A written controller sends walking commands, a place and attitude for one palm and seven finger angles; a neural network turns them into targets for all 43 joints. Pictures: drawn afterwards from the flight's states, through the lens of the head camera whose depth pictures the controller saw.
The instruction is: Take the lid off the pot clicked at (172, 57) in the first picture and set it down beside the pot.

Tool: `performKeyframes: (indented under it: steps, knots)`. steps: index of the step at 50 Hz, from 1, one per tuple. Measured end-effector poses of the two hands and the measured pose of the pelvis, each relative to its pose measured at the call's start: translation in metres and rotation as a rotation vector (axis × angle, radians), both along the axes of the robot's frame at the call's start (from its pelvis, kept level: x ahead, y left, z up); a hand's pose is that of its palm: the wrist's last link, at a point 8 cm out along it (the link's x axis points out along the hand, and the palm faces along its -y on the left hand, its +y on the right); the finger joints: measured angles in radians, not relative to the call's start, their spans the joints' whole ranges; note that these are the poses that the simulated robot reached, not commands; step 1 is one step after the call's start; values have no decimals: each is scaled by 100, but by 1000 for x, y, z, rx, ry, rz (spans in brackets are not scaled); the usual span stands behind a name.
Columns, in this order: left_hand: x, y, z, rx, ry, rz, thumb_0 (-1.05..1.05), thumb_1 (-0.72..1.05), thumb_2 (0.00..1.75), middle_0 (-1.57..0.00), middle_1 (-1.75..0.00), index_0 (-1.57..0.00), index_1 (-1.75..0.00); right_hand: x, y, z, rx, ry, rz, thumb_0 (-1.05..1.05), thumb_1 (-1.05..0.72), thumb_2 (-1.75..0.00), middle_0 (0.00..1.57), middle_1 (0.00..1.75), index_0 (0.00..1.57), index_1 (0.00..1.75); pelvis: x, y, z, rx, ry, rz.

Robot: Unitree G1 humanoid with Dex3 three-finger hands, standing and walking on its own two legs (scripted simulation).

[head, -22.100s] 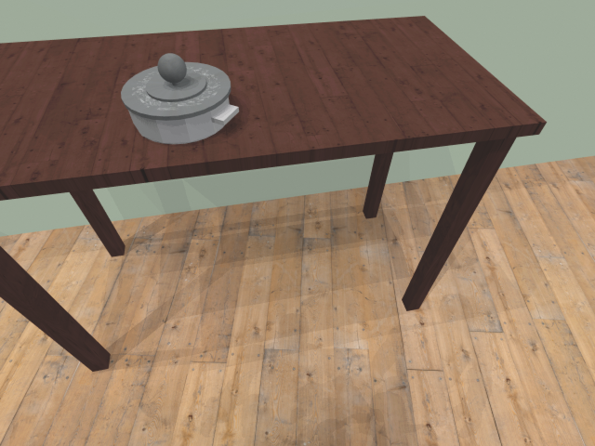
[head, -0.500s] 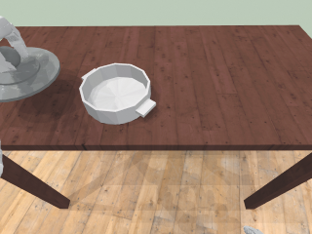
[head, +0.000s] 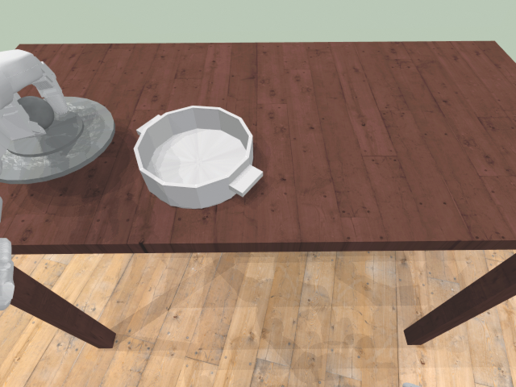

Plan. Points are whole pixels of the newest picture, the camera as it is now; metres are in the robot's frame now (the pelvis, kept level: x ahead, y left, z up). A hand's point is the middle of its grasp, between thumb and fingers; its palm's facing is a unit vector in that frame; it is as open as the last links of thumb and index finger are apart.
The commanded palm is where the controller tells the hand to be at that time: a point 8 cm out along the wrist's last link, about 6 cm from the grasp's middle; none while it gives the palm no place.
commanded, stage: lower the lid onto the table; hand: left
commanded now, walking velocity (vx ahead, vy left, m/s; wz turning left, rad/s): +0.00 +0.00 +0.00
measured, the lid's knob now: (34, 113) +0.47 +0.32 +0.18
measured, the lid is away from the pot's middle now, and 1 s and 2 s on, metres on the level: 0.23 0.22 0.22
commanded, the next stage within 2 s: open the fingers wide in 1.00 s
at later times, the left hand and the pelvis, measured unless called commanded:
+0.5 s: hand (32, 142) +0.43 +0.31 +0.16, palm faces -0.38 -0.15 -0.91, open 7.6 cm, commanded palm +0.44 +0.32 +0.23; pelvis -0.01 -0.01 +0.00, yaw +0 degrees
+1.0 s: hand (45, 147) +0.44 +0.31 +0.14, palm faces -0.39 -0.16 -0.91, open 7.6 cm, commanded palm +0.45 +0.32 +0.20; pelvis -0.01 -0.01 -0.01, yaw -1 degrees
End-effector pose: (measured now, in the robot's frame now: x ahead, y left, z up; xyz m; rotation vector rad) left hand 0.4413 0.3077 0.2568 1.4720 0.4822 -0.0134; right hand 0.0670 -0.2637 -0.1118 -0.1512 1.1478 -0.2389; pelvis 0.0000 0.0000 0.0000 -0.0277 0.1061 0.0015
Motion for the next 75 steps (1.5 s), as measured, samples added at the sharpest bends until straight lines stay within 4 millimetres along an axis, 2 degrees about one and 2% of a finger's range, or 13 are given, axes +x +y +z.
performKeyframes:
  steps: [8, 14, 23, 33, 43, 56, 63, 75]
  knots:
    - [-3, 1, -13, -20, 26, -4, 0, 18, 93, -68, -83, -71, -84, 9, 1, 1, 1, -21, 13, 1, -90, -90, 20, 30, 21, 30, -2, -1, -1, 0, 0, -1]
    - [-6, 5, -21, -21, 41, 2, 0, 18, 93, -68, -83, -71, -84, 7, -2, 3, -13, -20, 13, 1, -90, -90, 20, 30, 21, 30, -4, -3, -1, 0, 3, 1]
    - [-7, 9, -35, -32, 85, 13, 0, 18, 93, -68, -83, -71, -84, -9, -9, 1, -36, 24, 0, 1, -90, -90, 20, 30, 21, 30, -6, -5, -2, -1, 7, 1]
    - [2, 3, -48, -47, 112, -4, 0, 18, 92, -68, -83, -71, -84, -30, -13, -2, -47, 69, -41, 1, -90, -90, 20, 30, 21, 30, -6, -6, -4, -2, 18, -9]
    - [5, 3, -51, -40, 99, -11, 0, 17, 92, -68, -84, -71, -85, -43, -13, -5, -35, 101, -72, 1, -90, -90, 20, 30, 21, 30, -6, -6, -5, -2, 31, -18]
    - [2, 5, -61, -56, 115, 3, 1, 17, 90, -70, -87, -73, -88, -42, -12, -8, -43, 90, -74, 1, -90, -90, 20, 30, 21, 30, -13, -7, -10, -3, 42, -25]
    - [-1, 1, -64, -1, 71, -100, -1, 18, 94, -69, -85, -70, -87, -46, -13, -9, -57, 117, -87, 1, -90, -90, 20, 30, 21, 30, -16, -6, -13, -5, 53, -35]
    - [-3, 1, -66, 2, 71, -126, -3, 19, 96, -67, -83, -70, -83, -47, -7, -12, -49, 141, -88, 1, -90, -90, 20, 30, 21, 30, -18, -4, -14, -9, 59, -28]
